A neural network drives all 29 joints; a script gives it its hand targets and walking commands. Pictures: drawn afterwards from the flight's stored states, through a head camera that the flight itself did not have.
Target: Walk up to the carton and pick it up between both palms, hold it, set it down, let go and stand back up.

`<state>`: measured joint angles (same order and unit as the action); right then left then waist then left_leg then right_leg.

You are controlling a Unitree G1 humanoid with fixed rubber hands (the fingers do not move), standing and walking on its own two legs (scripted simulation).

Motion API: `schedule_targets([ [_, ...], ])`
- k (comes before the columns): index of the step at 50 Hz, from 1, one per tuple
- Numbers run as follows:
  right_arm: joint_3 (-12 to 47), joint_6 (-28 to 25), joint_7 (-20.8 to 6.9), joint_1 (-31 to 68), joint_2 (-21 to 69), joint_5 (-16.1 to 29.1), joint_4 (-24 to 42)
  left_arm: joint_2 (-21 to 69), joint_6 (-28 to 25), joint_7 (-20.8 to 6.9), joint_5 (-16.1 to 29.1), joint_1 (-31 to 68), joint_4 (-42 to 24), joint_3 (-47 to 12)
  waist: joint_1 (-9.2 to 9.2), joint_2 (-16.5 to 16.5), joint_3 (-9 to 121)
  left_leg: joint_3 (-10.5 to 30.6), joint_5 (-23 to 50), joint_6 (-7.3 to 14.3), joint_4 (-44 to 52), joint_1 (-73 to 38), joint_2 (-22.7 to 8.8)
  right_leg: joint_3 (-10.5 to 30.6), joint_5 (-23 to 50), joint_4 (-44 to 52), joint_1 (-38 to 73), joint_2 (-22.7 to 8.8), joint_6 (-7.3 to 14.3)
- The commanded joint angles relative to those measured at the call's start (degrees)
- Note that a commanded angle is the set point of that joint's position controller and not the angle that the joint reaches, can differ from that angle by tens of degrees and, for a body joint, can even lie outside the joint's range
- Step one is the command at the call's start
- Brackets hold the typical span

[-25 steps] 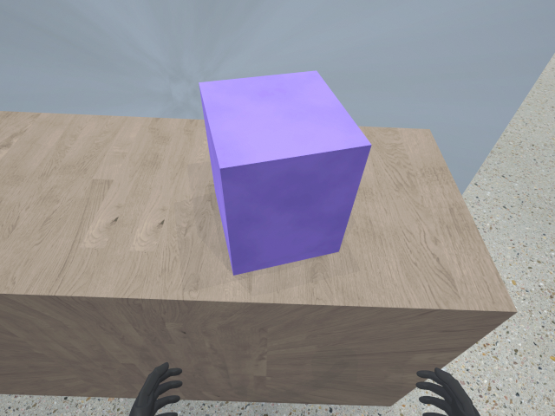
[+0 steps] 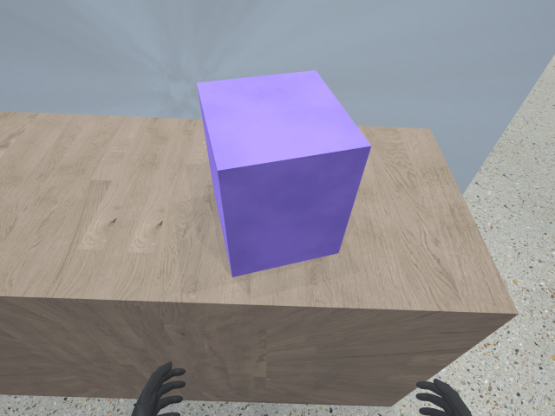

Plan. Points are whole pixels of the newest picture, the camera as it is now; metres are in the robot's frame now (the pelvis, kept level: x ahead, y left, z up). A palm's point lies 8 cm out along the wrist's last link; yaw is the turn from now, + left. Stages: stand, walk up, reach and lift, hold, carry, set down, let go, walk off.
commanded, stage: let go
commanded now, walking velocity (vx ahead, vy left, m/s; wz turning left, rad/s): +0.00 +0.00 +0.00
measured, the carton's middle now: (273, 175) +0.49 +0.05 +0.08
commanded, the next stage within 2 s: stand in 0.24 s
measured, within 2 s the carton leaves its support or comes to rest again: neither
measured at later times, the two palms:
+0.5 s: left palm out of the picture +0.12 +0.25 -0.10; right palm out of the picture +0.12 -0.26 -0.09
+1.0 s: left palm out of the picture +0.08 +0.25 -0.12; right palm out of the picture +0.11 -0.28 -0.09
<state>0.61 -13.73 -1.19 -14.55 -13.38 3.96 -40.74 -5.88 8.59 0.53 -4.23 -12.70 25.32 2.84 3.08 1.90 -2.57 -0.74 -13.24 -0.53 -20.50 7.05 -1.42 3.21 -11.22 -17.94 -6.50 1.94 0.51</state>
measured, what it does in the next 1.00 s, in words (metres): stands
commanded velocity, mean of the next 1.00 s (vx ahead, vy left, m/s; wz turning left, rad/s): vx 0.00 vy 0.00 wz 0.00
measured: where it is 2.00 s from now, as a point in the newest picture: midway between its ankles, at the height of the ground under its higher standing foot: outside the picture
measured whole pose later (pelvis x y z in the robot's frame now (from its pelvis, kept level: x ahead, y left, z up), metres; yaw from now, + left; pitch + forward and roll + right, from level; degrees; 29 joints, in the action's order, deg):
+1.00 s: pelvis +0.00 -0.01 +0.00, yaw +0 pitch -1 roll +0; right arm -1.2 -0.8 0.0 -13.6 -16.8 1.1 -43.1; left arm -15.2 -0.3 0.1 -4.2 -11.9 47.7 2.8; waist 3.1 2.2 -2.5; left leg -0.8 -13.2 -1.0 -20.6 6.7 -1.3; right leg 3.2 -13.4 -22.3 -8.2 1.9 0.8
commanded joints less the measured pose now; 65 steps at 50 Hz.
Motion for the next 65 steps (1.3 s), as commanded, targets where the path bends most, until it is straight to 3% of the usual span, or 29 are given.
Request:
schedule_targets([
  [1,-4.52,-2.68,0.75,8.92,-4.39,-3.79,2.39,-10.44,-3.36,0.3,3.05,7.09,-3.24,-0.16,-4.01,-0.37,3.82,-3.78,10.94,-0.67,-1.24,-6.58,1.91,-3.12,11.78,0.14,-1.85,-2.33,0.48],
  [3,-4.15,-2.35,0.49,8.72,-4.48,-3.2,1.65,-10.41,-2.93,0.13,2.71,7.19,-2.84,-0.26,-3.27,-3.22,2.17,-3.37,11.44,-1.13,-1.02,-7.18,1.64,-2.9,10.05,0.37,-0.87,-1.75,1.15],
  [5,-4.47,-1.89,0.33,9.79,-4.81,-3.12,1.5,-10.08,-2.87,0.14,3.24,8.15,-1.57,-0.97,-4.33,-1.65,1.87,-3.64,9.74,-1.04,-0.31,-6.52,1.29,-3.56,8.13,0.48,-2.86,-1.36,0.95],
  [12,-4.8,-2.84,0.24,9.49,-4.58,-3.38,2.49,-11.27,-3.74,0.43,3.33,6.42,-3.34,-0.77,-3.13,-1.23,4.01,-3.68,11.55,-0.85,-1.04,-6.2,1.7,-2.85,11.55,-0.18,-0.64,-2.02,0.56],
  [13,-6.1,2.93,1.68,4.48,-16.3,-6.63,1.46,-22.3,-6.77,1.11,1.69,4.42,2.9,5.17,-0.98,-0.25,7.41,4.47,22.53,0.46,-3.35,0.25,-5.0,0.99,11.79,-5.07,0.67,-5.8,1.43],
  [14,-6.56,5.34,1.98,4.32,-15.89,-6.88,2.01,-20.98,-7.51,0.97,2.57,0.69,4.37,4.75,-0.45,1.25,6.11,4.12,19.01,1.14,-3.84,0.19,-4.8,0.61,10.36,-4.15,0.18,-5.53,1.6],
  [16,-6.3,7.11,2.13,3.88,-15.37,-6.81,2.92,-19.63,-8.53,0.76,2.57,0.5,5.62,4.48,-1.0,-1.38,7.4,4.66,16.82,2.71,-3.56,1.13,-4.46,1.97,10.61,-4.43,1.62,-6.4,1.89],
  [19,-5.85,8.62,2.22,4.06,-14.11,-6.25,2.71,-19.52,-10.34,0.03,2.4,2.22,7.61,4.29,-1.53,0.6,6.15,5.09,12.78,2.69,-2.83,-0.03,-4.48,2.1,7.73,-4.34,-1.16,-6.48,1.52],
  [21,-5.31,9.2,1.68,4.04,-14.07,-6.07,3.31,-20.83,-10.26,0.04,2.73,3.86,9.14,4.02,-2.69,-1.52,6.93,4.9,13.16,2.88,-3.3,-0.9,-4.32,3.02,8.79,-3.98,-2.0,-6.86,1.3],
  [22,-5.44,9.65,1.68,4.64,-14.49,-6.04,3.1,-19.88,-10.35,-0.24,3.24,2.85,9.94,3.61,-1.33,-1.83,6.42,4.99,14.05,2.84,-3.19,-0.87,-4.53,3.5,7.97,-3.52,-2.23,-6.87,0.94],
  [25,-6.15,10.12,1.68,4.2,-15.85,-5.87,2.48,-21.59,-10.85,-0.34,2.98,3.29,12.47,3.08,-2.43,-1.04,6.56,5.23,11.59,2.91,-3.25,-1.03,-4.0,3.7,10.58,-2.95,-1.21,-7.25,0.8],
  [29,-5.59,10.62,1.39,2.47,-15.29,-5.68,1.36,-23.5,-11.29,-0.41,2.98,2.39,14.59,3.01,-2.47,-0.64,7.18,5.19,14.27,2.85,-2.76,-1.71,-4.4,3.32,11.1,-3.31,-1.11,-6.5,1.23],
  [31,-5.95,10.9,1.21,3.49,-16.54,-5.83,1.47,-23.12,-11.03,-0.38,3.26,1.58,16.56,2.38,-2.22,-3.44,7.29,4.74,13.91,2.64,-3.36,-2.17,-4.3,3.26,12.93,-3.14,-0.62,-7.28,1.42],
  [34,-5.7,10.91,1.85,4.04,-16.19,-6.06,1.53,-24.64,-11.05,-0.24,2.97,3.63,16.97,3.02,-2.0,-1.54,7.83,4.72,15.44,3.0,-2.74,-2.45,-4.72,3.31,13.3,-3.35,-0.48,-7.17,1.78],
  [36,-5.66,11.5,1.95,2.42,-15.98,-6.05,0.48,-24.42,-11.13,-0.26,2.88,3.67,18.45,3.02,-2.53,-4.34,7.03,4.54,15.06,2.98,-2.71,-1.89,-4.64,4.66,14.66,-2.97,0.22,-7.47,1.62],
  [37,-5.53,11.18,1.7,3.37,-15.75,-5.62,0.92,-24.06,-11.14,-0.22,3.13,2.55,18.96,2.73,-2.47,-2.6,8.52,4.76,15.86,3.21,-2.52,-3.16,-4.74,3.6,16.13,-3.61,1.4,-7.25,1.92],
  [38,-5.79,11.05,1.55,2.47,-17.4,-5.37,1.09,-24.44,-11.28,-0.08,3.5,2.05,19.67,2.77,-1.97,-3.16,8.72,4.7,15.07,2.54,-2.49,-2.46,-4.34,4.33,16.98,-3.06,2.02,-7.91,0.74],
  [39,-5.93,11.29,1.74,3.35,-17.01,-5.46,0.43,-23.11,-11.32,-0.2,3.2,2.43,19.87,2.15,-2.29,-1.66,7.07,5.36,15.05,2.5,-2.03,-3.11,-4.59,3.72,16.62,-2.57,0.07,-7.48,1.78],
  [40,-5.96,11.22,1.78,1.71,-17.82,-5.49,0.03,-23.97,-11.38,-0.24,3.11,3.76,19.82,2.42,-3.17,-4.67,6.7,4.87,14.4,2.36,-1.94,-2.48,-4.44,4.41,15.77,-2.72,0.69,-7.88,1.8],
  [42,-5.57,11.61,1.9,2.92,-17.14,-5.7,-0.12,-25.56,-11.42,0.05,3.37,3.22,20.63,3.03,-2.03,-4.22,6.78,5.07,16.13,2.81,-2.15,-2.65,-4.74,4.05,15.83,-2.46,0.02,-7.42,1.21],
  [47,-5.32,11.43,1.71,2.71,-15.87,-5.48,-0.42,-24.61,-11.15,0.12,3.38,3.3,21.62,2.5,-2.77,-2.09,7.2,5.16,15.86,2.8,-1.25,-2.95,-4.89,3.13,14.35,-2.68,0.46,-7.29,1.88],
  [48,-5.8,11.48,1.76,3.61,-17.42,-5.67,-0.69,-24.58,-11.16,-0.09,3.57,2.41,22.62,2.56,-1.76,-4.57,7.0,5.06,16.8,3.02,-1.69,-3.04,-4.64,3.01,15.03,-3.04,0.27,-7.21,1.58],
  [51,-5.61,11.45,1.89,3.06,-16.57,-5.52,-0.94,-25.33,-11.17,-0.13,2.74,4.28,22.73,2.85,-2.68,-2.44,5.69,5.05,13.62,2.46,-1.38,-1.93,-4.78,4.16,13.0,-1.63,-0.6,-7.8,1.42],
  [53,-5.39,11.32,1.94,2.23,-16.13,-5.34,-1.86,-23.84,-11.27,-0.2,3.51,3.38,23.04,2.41,-2.74,-5.36,7.7,5.21,15.01,2.85,-1.44,-3.44,-4.96,4.35,14.24,-2.04,0.68,-7.62,2.03],
  [55,-5.2,11.36,1.89,3.13,-16.19,-5.42,-1.84,-24.26,-11.72,-0.17,3.55,2.03,24.44,2.26,-1.77,-3.28,7.0,5.71,15.03,2.92,-0.86,-3.11,-5.26,3.65,13.99,-2.48,0.81,-7.64,2.12],
  [57,-6.0,11.46,2.52,4.33,-17.61,-5.4,-2.68,-23.66,-11.5,-0.48,3.45,3.04,24.44,1.93,-1.87,-4.98,3.87,5.58,15.11,3.08,-0.52,-2.17,-5.06,4.9,15.09,-1.11,-0.88,-7.94,2.21],
  [58,-5.96,11.13,2.53,3.83,-17.46,-5.42,-1.96,-24.41,-11.59,-0.32,3.22,5.2,24.03,2.39,-2.82,-3.42,7.11,5.74,15.63,3.2,-0.68,-3.05,-5.51,4.28,15.14,-1.44,0.96,-8.01,2.21],
  [59,-5.68,11.17,2.07,3.22,-17.34,-5.53,-2.11,-24.13,-11.64,-0.42,3.34,2.05,24.69,2.0,-1.85,-4.25,5.94,6.02,15.68,3.0,-0.59,-2.98,-5.24,3.67,15.47,-1.43,1.14,-7.55,1.97],
  [65,-5.45,11.38,2.33,3.33,-17.12,-5.28,-3.13,-23.92,-11.63,-0.22,4.13,3.27,25.05,2.21,-1.98,-4.94,6.36,6.05,15.84,2.66,-0.39,-3.67,-5.18,4.52,14.73,-1.49,0.52,-8.21,2.02],
])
